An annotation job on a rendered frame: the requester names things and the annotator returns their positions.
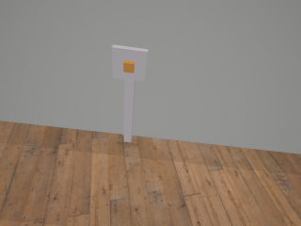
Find button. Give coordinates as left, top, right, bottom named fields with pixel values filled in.
left=123, top=60, right=135, bottom=73

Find panel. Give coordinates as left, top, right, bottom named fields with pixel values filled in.
left=111, top=44, right=149, bottom=143

